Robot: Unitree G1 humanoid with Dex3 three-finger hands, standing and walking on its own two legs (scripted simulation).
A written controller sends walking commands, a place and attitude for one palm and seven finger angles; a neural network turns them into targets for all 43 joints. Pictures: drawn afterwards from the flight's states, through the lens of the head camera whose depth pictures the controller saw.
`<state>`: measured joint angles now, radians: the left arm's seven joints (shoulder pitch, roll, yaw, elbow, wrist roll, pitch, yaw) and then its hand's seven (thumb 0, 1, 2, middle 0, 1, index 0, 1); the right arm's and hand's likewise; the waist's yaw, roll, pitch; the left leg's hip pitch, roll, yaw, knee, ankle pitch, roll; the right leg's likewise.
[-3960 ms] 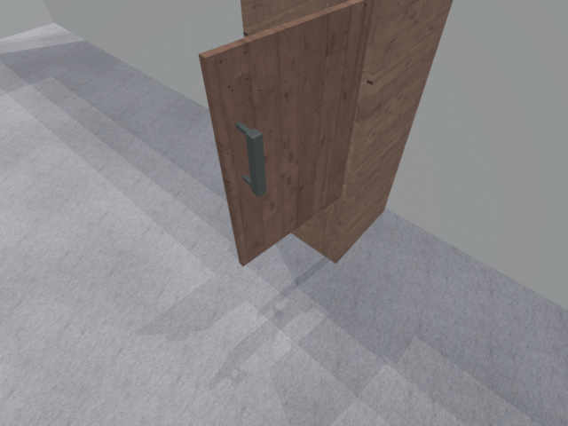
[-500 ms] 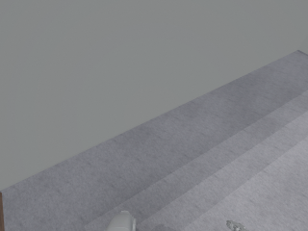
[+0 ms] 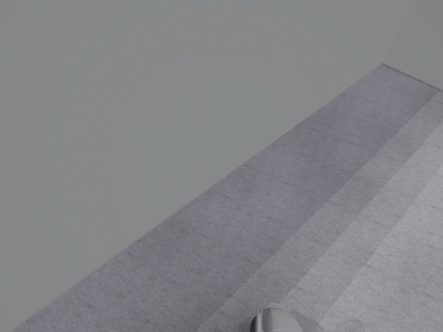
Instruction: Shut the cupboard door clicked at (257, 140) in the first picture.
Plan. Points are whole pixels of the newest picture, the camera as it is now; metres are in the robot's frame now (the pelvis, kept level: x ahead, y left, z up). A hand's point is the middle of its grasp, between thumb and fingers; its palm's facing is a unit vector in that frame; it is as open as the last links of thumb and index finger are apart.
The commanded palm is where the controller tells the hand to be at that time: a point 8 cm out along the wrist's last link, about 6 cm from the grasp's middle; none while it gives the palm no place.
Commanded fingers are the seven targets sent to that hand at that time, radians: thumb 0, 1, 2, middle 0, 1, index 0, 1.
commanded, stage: turn to face it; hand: left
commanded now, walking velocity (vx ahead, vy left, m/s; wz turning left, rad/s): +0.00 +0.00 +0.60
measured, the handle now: out of the picture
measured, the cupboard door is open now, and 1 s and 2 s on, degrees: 83 83 83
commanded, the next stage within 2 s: none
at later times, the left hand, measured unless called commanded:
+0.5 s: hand (131, 315) +0.18 +0.21 -0.20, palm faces +0.29 -0.94 -0.15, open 7.3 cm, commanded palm none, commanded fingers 0.00 0.90 0.90 -0.20 -0.30 -0.20 -0.30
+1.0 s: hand out of the picture +0.14 +0.14 -0.15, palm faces +0.53 -0.79 -0.30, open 7.4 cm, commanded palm none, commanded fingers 0.00 0.90 0.90 -0.20 -0.30 -0.20 -0.30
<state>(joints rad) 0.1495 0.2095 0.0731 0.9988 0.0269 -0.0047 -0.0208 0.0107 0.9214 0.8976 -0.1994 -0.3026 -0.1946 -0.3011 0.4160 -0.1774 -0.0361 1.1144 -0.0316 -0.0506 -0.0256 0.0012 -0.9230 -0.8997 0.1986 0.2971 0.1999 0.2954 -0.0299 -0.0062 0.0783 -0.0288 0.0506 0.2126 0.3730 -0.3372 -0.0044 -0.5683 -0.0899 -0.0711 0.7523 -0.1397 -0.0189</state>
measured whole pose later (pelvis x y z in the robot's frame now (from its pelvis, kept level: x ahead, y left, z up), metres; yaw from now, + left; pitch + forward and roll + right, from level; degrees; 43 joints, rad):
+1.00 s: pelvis +0.19 -0.06 +0.00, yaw +34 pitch +1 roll +3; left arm 0.21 0.18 0.03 0.91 0.02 0.01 0.03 0.01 0.90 0.90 -0.20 -0.30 -0.20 -0.30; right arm 0.13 -0.27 -0.09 0.94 -0.02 0.09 0.02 0.00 -0.91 -0.90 0.20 0.30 0.20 0.30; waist -0.02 0.02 0.11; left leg -0.51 0.01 0.02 1.12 -0.44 -0.07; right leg -0.22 -0.10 -0.14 0.52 -0.32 -0.02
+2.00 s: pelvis +0.24 -0.07 -0.02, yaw +72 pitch +0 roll +1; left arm 0.23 0.23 0.06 0.90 0.02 0.02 0.02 0.01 0.91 0.90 -0.21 -0.30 -0.21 -0.30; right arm 0.10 -0.24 -0.07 0.91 -0.02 0.05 0.03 0.00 -0.91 -0.90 0.20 0.30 0.20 0.30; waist 0.00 -0.05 0.12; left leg -0.31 0.01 0.10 0.61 -0.27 0.00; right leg -0.26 -0.18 -0.24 0.75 -0.46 0.05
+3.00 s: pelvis +0.29 -0.05 +0.00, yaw +106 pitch +1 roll +0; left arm 0.15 0.26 0.07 0.89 0.01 0.06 0.01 0.01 0.91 0.90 -0.20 -0.30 -0.20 -0.30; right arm 0.15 -0.22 -0.05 0.93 -0.03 0.05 0.00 0.00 -0.90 -0.90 0.20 0.30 0.20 0.30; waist 0.00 0.00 0.10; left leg -0.28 0.00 -0.05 0.52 -0.25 0.00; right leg -0.42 -0.08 -0.02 0.90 -0.45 0.08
